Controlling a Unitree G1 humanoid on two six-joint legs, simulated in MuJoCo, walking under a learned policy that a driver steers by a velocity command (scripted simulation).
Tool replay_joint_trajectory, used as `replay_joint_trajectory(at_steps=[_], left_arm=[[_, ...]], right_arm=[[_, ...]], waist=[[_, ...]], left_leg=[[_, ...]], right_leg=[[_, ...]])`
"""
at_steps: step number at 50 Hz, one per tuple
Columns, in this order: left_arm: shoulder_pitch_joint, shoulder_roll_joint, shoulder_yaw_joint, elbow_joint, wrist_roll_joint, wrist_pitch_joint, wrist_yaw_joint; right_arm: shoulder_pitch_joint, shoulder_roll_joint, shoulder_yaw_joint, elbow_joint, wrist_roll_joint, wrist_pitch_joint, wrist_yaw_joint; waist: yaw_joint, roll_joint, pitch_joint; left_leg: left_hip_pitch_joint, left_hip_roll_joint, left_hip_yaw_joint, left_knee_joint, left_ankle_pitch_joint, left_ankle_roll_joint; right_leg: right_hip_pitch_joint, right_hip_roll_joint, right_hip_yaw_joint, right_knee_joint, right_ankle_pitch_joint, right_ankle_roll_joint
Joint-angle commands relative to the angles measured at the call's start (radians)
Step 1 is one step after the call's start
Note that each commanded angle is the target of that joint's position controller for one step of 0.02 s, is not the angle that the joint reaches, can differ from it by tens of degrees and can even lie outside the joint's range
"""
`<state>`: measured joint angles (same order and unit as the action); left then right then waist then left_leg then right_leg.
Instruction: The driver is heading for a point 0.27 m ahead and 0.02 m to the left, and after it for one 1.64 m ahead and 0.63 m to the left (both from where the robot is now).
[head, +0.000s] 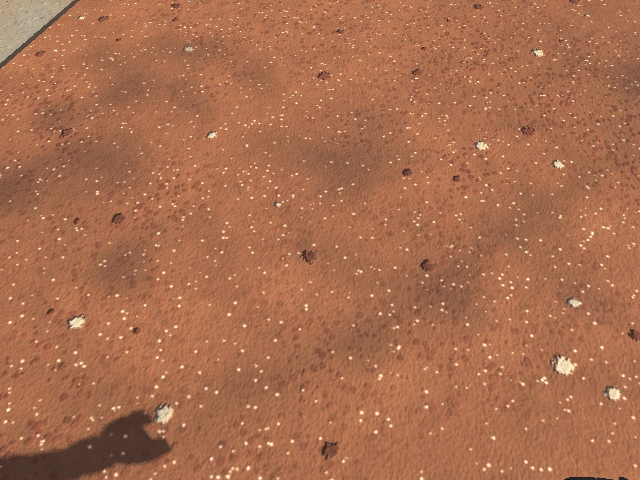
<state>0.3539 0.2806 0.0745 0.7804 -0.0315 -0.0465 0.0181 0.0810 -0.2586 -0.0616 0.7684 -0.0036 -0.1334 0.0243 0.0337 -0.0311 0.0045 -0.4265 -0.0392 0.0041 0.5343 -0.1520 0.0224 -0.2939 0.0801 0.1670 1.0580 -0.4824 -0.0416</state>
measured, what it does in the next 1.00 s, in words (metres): walks ahead, turning left: right foot, then left foot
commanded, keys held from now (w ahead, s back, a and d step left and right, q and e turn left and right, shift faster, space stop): w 0.06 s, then q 0.94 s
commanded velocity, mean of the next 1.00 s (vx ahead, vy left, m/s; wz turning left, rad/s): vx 0.15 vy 0.00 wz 0.33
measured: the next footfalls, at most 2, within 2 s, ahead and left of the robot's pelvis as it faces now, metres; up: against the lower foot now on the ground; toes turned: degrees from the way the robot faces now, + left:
right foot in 0.36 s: +0.30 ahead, -0.12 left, +0.00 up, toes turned +5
left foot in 0.74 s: +0.20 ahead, +0.12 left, +0.00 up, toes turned +20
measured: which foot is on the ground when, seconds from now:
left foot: down 0.00-0.36, up 0.38-0.72, down 0.74-1.00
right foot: up 0.00-0.34, down 0.36-0.74, up 0.76-1.00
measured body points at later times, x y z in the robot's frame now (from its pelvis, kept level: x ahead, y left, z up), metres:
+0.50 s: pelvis +0.17 -0.02 +0.01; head +0.21 -0.03 +0.46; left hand +0.34 +0.25 -0.07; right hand +0.28 -0.30 -0.12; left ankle +0.11 +0.10 -0.65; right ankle +0.26 -0.13 -0.73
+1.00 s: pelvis +0.18 +0.03 +0.02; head +0.20 +0.07 +0.47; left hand +0.20 +0.35 -0.10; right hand +0.42 -0.18 -0.06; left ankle +0.16 +0.11 -0.73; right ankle +0.26 -0.12 -0.65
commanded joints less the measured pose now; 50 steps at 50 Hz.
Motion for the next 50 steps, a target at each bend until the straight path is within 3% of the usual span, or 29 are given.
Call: replay_joint_trajectory(at_steps=[1, 3, 4, 6, 8, 10, 13, 16, 17, 18, 19, 20, 21, 22, 23, 25, 29, 32, 34, 36, 37, 38, 39, 40, 41, 42, 43, 45, 50], left_arm=[[-0.069, 0.116, 0.017, -0.106, 0.016, -0.023, -0.002], [-0.067, 0.085, 0.018, -0.110, 0.016, -0.020, -0.009], [-0.064, 0.067, 0.013, -0.110, 0.019, -0.019, -0.008], [-0.089, 0.040, 0.004, -0.127, 0.038, -0.022, -0.002], [-0.130, 0.011, -0.011, -0.138, 0.045, -0.029, -0.003], [-0.184, 0.009, -0.014, -0.142, 0.038, -0.030, -0.007], [-0.264, 0.036, -0.008, -0.163, 0.031, -0.025, -0.010], [-0.231, 0.075, 0.010, -0.159, 0.035, -0.031, -0.010], [-0.194, 0.099, 0.021, -0.148, 0.043, -0.035, -0.006], [-0.128, 0.163, 0.036, -0.150, 0.063, -0.035, 0.007], [-0.093, 0.205, 0.043, -0.163, 0.074, -0.016, 0.019], [-0.063, 0.165, 0.037, -0.153, 0.060, 0.001, 0.010], [-0.093, 0.121, 0.026, -0.159, 0.048, 0.007, 0.006], [-0.148, 0.094, 0.016, -0.161, 0.042, 0.012, 0.008], [-0.202, 0.082, 0.009, -0.163, 0.041, 0.016, 0.008], [-0.269, 0.101, 0.016, -0.156, 0.058, 0.020, 0.008], [-0.297, 0.112, 0.024, -0.136, 0.055, 0.018, 0.019], [-0.290, 0.143, 0.034, -0.119, 0.043, 0.025, 0.021], [-0.280, 0.160, 0.040, -0.106, 0.030, 0.031, 0.019], [-0.284, 0.158, 0.041, -0.091, 0.012, 0.040, 0.019], [-0.241, 0.127, 0.035, -0.068, 0.011, 0.046, 0.017], [-0.206, 0.069, 0.022, -0.070, 0.039, 0.052, 0.011], [-0.276, 0.078, 0.021, -0.127, 0.056, 0.049, 0.019], [-0.340, 0.118, 0.033, -0.135, 0.048, 0.048, 0.025], [-0.323, 0.127, 0.040, -0.127, 0.034, 0.051, 0.029], [-0.287, 0.127, 0.046, -0.098, 0.039, 0.056, 0.038], [-0.271, 0.135, 0.050, -0.086, 0.047, 0.059, 0.045], [-0.248, 0.120, 0.049, -0.082, 0.043, 0.054, 0.040], [-0.291, 0.085, 0.032, -0.098, 0.033, 0.041, 0.030]], right_arm=[[0.152, -0.111, -0.030, -0.004, -0.002, 0.017, -0.001], [0.122, -0.085, -0.017, 0.005, -0.011, 0.015, -0.001], [0.123, -0.087, -0.015, 0.012, -0.006, 0.011, 0.000], [0.137, -0.120, -0.020, 0.029, -0.001, 0.009, -0.001], [0.141, -0.150, -0.027, 0.038, 0.005, 0.022, -0.010], [0.172, -0.171, -0.032, 0.050, 0.017, 0.040, -0.019], [0.221, -0.186, -0.036, 0.067, 0.030, 0.065, -0.028], [0.192, -0.184, -0.037, 0.052, 0.040, 0.083, -0.040], [0.190, -0.163, -0.032, 0.044, 0.039, 0.084, -0.042], [0.189, -0.110, -0.016, 0.017, 0.021, 0.078, -0.042], [0.314, -0.034, 0.007, 0.017, 0.001, 0.072, -0.037], [0.357, -0.099, -0.002, 0.019, 0.023, 0.078, -0.037], [0.310, -0.159, -0.023, 0.019, 0.031, 0.096, -0.042], [0.262, -0.162, -0.030, 0.011, 0.029, 0.117, -0.049], [0.253, -0.160, -0.036, 0.012, 0.025, 0.142, -0.057], [0.256, -0.127, -0.035, -0.004, 0.021, 0.177, -0.064], [0.201, -0.088, -0.024, -0.055, 0.014, 0.186, -0.051], [0.160, -0.105, -0.024, -0.089, 0.014, 0.186, -0.030], [0.157, -0.123, -0.031, -0.104, 0.014, 0.189, -0.018], [0.206, -0.127, -0.041, -0.090, 0.009, 0.190, -0.010], [0.234, -0.152, -0.052, -0.082, 0.003, 0.189, -0.014], [0.242, -0.257, -0.078, -0.099, -0.001, 0.187, -0.033], [0.213, -0.339, -0.085, -0.142, -0.026, 0.175, -0.032], [0.217, -0.294, -0.075, -0.146, -0.043, 0.152, -0.025], [0.173, -0.269, -0.067, -0.148, -0.033, 0.134, -0.025], [0.116, -0.238, -0.061, -0.157, -0.010, 0.131, -0.031], [0.082, -0.210, -0.050, -0.167, 0.007, 0.133, -0.037], [0.084, -0.187, -0.039, -0.177, 0.004, 0.138, -0.048], [0.130, -0.208, -0.050, -0.186, 0.011, 0.148, -0.067]], waist=[[-0.090, 0.093, -0.035], [-0.044, 0.124, -0.008], [-0.034, 0.134, -0.002], [-0.021, 0.120, -0.007], [-0.026, 0.114, -0.039], [-0.049, 0.129, -0.065], [-0.072, 0.146, -0.066], [-0.028, 0.155, -0.076], [-0.012, 0.135, -0.094], [0.003, 0.044, -0.183], [-0.030, -0.191, -0.284], [-0.012, -0.240, -0.364], [-0.007, -0.145, -0.291], [-0.019, -0.106, -0.221], [-0.036, -0.097, -0.171], [-0.070, -0.120, -0.106], [-0.066, -0.120, -0.107], [-0.051, -0.125, -0.131], [-0.053, -0.127, -0.130], [-0.083, -0.102, -0.125], [-0.083, -0.039, -0.100], [-0.050, 0.237, -0.061], [-0.066, 0.375, -0.034], [-0.107, 0.258, -0.070], [-0.071, 0.217, -0.057], [-0.042, 0.163, -0.062], [-0.030, 0.172, -0.066], [-0.018, 0.167, -0.102], [-0.049, 0.167, -0.108]], left_leg=[[0.411, 0.342, -0.480, -0.285, -0.230, 0.187], [0.288, 0.280, -0.351, -0.328, -0.082, 0.175], [0.258, 0.263, -0.313, -0.336, 0.055, 0.186], [0.238, 0.258, -0.233, -0.320, 0.437, 0.215], [0.230, 0.229, -0.154, -0.293, 0.624, 0.205], [0.226, 0.198, -0.113, -0.273, 0.625, 0.179], [0.262, 0.202, -0.151, -0.220, 0.523, 0.158], [0.261, 0.197, -0.225, -0.124, 0.362, 0.117], [0.227, 0.157, -0.220, -0.058, 0.297, 0.084], [0.119, 0.091, -0.181, 0.113, 0.121, 0.036], [-0.120, -0.015, -0.092, 0.379, -0.466, -0.025], [-0.193, 0.006, -0.091, 0.562, -0.601, -0.050], [-0.244, 0.042, -0.090, 0.656, -0.535, -0.068], [-0.275, 0.065, -0.074, 0.683, -0.466, -0.084], [-0.252, 0.086, -0.074, 0.683, -0.411, -0.101], [-0.144, 0.089, -0.040, 0.653, -0.319, -0.116], [-0.050, 0.104, -0.009, 0.455, -0.224, -0.096], [0.023, 0.105, 0.014, 0.323, -0.187, -0.068], [0.067, 0.094, 0.036, 0.232, -0.177, -0.040], [0.182, 0.055, 0.074, 0.058, -0.078, 0.006], [0.251, 0.050, 0.034, -0.036, -0.013, 0.041], [0.341, 0.262, -0.283, -0.171, 0.223, 0.128], [0.303, 0.441, -0.545, -0.223, 0.346, 0.312], [0.273, 0.407, -0.512, -0.242, 0.257, 0.325], [0.263, 0.350, -0.431, -0.232, 0.200, 0.266], [0.264, 0.300, -0.376, -0.217, 0.146, 0.208], [0.253, 0.280, -0.346, -0.209, 0.171, 0.184], [0.247, 0.246, -0.316, -0.197, 0.244, 0.182], [0.327, 0.227, -0.359, -0.176, 0.193, 0.188]], right_leg=[[-0.470, -0.118, -0.015, 0.206, 0.096, 0.001], [-0.383, -0.164, -0.031, 0.109, 0.153, -0.007], [-0.357, -0.169, -0.061, 0.069, 0.156, 0.002], [-0.331, -0.163, -0.103, -0.047, 0.170, 0.033], [-0.265, -0.147, -0.129, -0.201, 0.260, 0.054], [-0.189, -0.108, -0.147, -0.329, 0.388, 0.067], [-0.154, -0.069, -0.133, -0.455, 0.444, 0.069], [-0.035, -0.060, -0.116, -0.614, 0.495, 0.038], [0.066, -0.088, -0.112, -0.680, 0.590, 0.012], [0.260, -0.241, -0.002, -0.636, 0.869, -0.048], [0.499, -0.496, 0.195, -0.558, 1.246, -0.194], [0.485, -0.569, 0.300, -0.592, 1.116, -0.279], [0.419, -0.501, 0.249, -0.631, 0.921, -0.256], [0.341, -0.446, 0.173, -0.662, 0.774, -0.219], [0.243, -0.413, 0.113, -0.698, 0.669, -0.200], [0.055, -0.362, 0.002, -0.767, 0.563, -0.188], [0.014, -0.360, -0.110, -0.787, 0.532, -0.193], [0.043, -0.395, -0.130, -0.774, 0.530, -0.191], [0.065, -0.411, -0.138, -0.745, 0.496, -0.168], [0.034, -0.384, -0.183, -0.664, 0.396, -0.105], [-0.031, -0.340, -0.233, -0.564, 0.288, -0.037], [-0.234, -0.215, -0.352, -0.274, 0.059, 0.074], [-0.433, -0.080, -0.255, -0.053, -0.192, 0.116], [-0.433, -0.092, -0.137, 0.071, -0.161, 0.098], [-0.437, -0.105, -0.108, 0.094, -0.063, 0.079], [-0.433, -0.118, -0.097, 0.084, 0.019, 0.077], [-0.417, -0.117, -0.096, 0.082, 0.069, 0.084], [-0.361, -0.094, -0.099, 0.106, 0.130, 0.096], [-0.345, -0.073, -0.078, -0.131, 0.172, 0.121]])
